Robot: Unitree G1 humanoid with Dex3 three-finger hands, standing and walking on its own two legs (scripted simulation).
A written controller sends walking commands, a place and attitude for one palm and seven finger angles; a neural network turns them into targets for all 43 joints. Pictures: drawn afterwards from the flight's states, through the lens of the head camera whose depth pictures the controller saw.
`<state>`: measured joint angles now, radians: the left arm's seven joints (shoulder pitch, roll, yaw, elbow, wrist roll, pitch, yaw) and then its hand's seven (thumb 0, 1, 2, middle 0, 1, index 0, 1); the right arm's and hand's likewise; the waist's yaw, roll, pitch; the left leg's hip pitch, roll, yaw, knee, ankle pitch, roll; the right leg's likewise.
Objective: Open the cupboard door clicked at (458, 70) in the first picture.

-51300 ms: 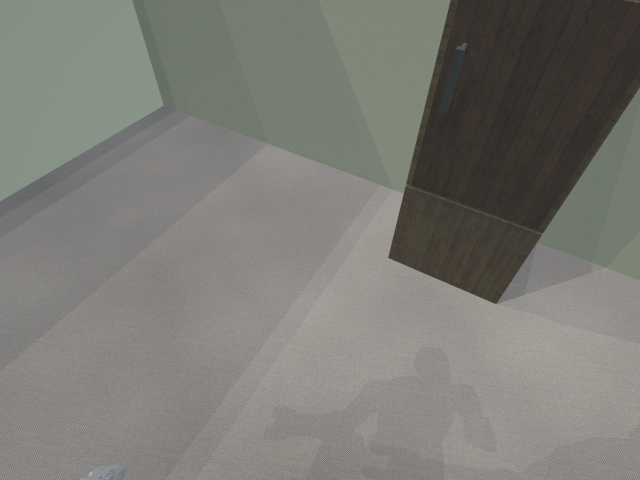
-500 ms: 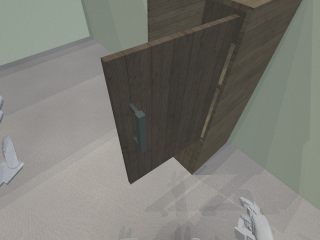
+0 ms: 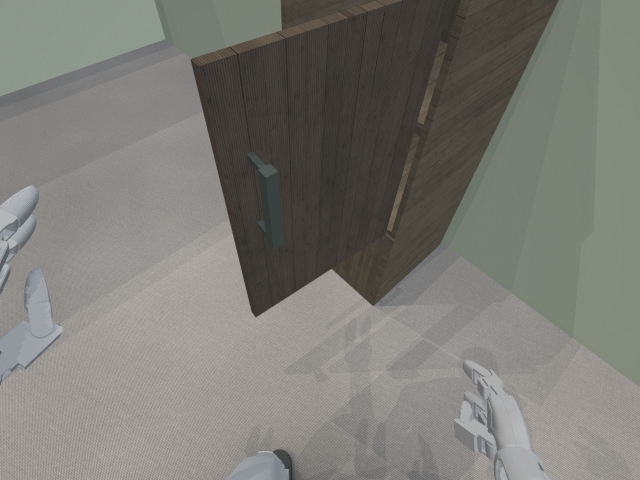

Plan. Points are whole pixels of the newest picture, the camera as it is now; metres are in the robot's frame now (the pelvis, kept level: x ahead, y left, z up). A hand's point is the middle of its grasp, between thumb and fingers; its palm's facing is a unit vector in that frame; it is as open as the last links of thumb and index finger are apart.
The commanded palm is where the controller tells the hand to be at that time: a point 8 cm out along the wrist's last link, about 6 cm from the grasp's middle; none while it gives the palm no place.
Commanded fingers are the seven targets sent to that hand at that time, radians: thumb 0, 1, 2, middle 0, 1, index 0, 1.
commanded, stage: step back with the hand held close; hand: left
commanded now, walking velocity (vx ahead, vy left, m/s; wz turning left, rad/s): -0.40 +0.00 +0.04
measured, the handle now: (265, 203) +0.47 +0.12 +0.04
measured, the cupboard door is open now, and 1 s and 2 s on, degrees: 84 84 84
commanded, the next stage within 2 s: stop stepping back and stand still in 0.10 s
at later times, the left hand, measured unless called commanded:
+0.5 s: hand out of the picture +0.04 +0.27 +0.17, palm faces +0.42 -0.77 -0.48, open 7.4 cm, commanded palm -0.01 +0.30 +0.18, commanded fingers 0.00 0.90 0.90 -0.20 -0.30 -0.20 -0.30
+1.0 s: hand out of the picture +0.01 +0.25 +0.17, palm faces +0.44 -0.76 -0.49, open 7.4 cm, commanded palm -0.05 +0.29 +0.18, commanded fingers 0.00 0.90 0.90 -0.20 -0.30 -0.20 -0.30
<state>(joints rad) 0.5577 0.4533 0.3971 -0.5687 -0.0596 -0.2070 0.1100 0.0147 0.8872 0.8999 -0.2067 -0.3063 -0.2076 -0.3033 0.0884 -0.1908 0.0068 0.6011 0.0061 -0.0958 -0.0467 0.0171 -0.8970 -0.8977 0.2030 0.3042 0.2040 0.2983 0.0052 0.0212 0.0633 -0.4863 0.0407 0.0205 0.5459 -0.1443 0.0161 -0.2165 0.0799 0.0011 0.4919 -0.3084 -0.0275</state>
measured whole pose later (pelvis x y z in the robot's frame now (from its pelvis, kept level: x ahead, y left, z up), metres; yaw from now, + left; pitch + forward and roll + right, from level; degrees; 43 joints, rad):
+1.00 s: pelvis -0.18 -0.01 +0.00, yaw +1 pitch -2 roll +1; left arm 0.54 0.40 0.41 -0.45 -0.02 -0.23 0.14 0.01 0.89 0.90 -0.21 -0.31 -0.21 -0.30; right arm 0.25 -0.19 0.01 0.69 -0.01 -0.13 -0.06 0.02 -0.90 -0.90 0.20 0.30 0.20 0.30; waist 0.00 0.00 0.02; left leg -0.45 0.02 0.02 1.01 -0.37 0.00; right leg -0.29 0.01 -0.11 0.59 -0.27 -0.08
